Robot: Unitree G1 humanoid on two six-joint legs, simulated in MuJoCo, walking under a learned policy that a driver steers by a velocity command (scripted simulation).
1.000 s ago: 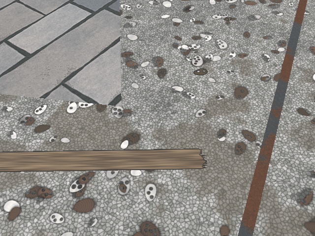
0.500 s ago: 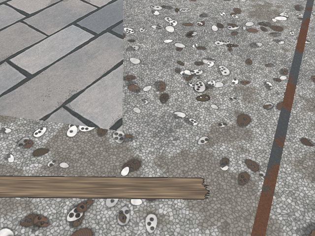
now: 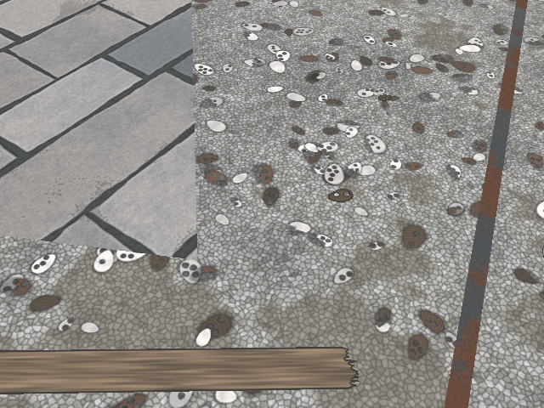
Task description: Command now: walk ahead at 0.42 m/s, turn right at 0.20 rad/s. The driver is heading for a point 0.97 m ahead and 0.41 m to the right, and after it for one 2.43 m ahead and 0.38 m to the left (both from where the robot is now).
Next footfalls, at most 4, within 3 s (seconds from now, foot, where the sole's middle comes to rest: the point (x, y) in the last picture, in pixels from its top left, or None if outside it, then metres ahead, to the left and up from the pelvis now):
0.26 right None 0.31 -0.13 -0.78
0.76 left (275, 362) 0.63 -0.02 -0.78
1.26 right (412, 337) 0.70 -0.39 -0.78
1.68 left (347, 280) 0.88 -0.23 -0.78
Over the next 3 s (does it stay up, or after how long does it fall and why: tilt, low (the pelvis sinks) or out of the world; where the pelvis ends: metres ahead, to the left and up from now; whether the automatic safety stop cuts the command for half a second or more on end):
stays up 0.83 -0.27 0.00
